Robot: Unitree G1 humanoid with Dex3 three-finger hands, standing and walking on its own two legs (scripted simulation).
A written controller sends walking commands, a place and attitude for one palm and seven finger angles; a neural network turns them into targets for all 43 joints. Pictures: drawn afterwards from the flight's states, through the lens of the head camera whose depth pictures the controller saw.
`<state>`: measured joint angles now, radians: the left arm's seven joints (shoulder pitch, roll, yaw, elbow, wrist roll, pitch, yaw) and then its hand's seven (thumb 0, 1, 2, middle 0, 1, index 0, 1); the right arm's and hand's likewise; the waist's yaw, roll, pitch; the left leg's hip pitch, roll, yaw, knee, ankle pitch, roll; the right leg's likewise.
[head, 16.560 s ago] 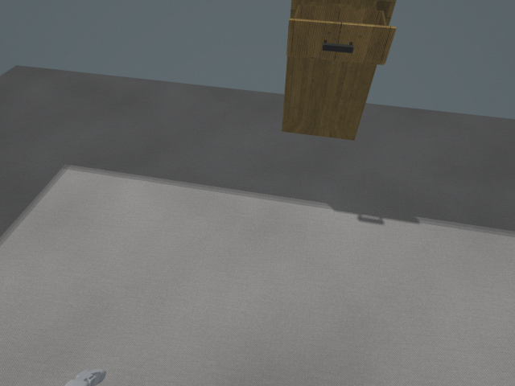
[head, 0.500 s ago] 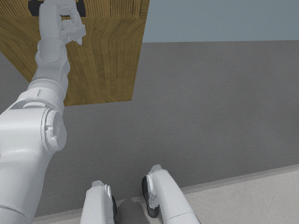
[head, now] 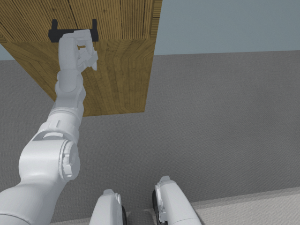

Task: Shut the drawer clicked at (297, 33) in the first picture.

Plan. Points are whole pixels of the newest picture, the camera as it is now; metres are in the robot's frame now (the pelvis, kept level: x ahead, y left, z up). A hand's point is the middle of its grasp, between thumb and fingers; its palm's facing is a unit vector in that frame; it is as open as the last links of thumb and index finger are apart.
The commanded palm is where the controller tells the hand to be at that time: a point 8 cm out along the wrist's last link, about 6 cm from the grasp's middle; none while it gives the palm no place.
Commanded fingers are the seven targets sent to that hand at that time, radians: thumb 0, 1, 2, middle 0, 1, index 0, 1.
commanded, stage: draw the hand back to the body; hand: left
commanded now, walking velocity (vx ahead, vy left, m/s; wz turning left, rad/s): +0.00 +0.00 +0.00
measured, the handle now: (74, 29) +0.63 +0.13 +0.05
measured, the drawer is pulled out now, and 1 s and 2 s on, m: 0.00 0.00 0.00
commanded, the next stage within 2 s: step back with the hand held close in 1.42 s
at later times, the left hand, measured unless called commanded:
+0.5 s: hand (56, 83) +0.41 +0.13 +0.14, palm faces -0.04 -1.00 -0.04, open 3.2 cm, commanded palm +0.37 +0.19 +0.15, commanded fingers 0.00 0.90 0.90 -1.40 -1.60 -1.40 -1.60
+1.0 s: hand out of the picture +0.28 +0.21 +0.23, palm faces +0.27 -0.92 -0.29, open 3.2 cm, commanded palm +0.23 +0.25 +0.24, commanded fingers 0.00 0.90 0.90 -1.40 -1.60 -1.40 -1.60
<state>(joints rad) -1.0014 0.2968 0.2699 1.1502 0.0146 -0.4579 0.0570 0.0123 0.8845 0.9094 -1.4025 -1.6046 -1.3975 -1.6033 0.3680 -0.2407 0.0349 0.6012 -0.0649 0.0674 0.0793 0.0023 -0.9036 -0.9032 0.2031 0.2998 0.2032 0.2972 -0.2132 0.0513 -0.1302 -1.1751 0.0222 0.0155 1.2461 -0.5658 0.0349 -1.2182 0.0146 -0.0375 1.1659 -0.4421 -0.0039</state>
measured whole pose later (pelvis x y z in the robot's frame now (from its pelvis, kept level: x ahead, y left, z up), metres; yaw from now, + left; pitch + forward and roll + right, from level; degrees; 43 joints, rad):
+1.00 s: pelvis +0.05 +0.00 +0.11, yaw +2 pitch -2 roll -1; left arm 0.29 0.29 0.11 -0.25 -0.06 -0.02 0.08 0.01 0.90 0.90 -1.40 -1.60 -1.40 -1.60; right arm 0.17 -0.21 0.07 0.56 0.01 -0.01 -0.08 0.01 -0.90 -0.90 0.20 0.30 0.20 0.30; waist 0.05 0.06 -0.01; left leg -0.11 0.00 0.02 0.46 -0.32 0.02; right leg -0.16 0.01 -0.03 0.44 -0.25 -0.01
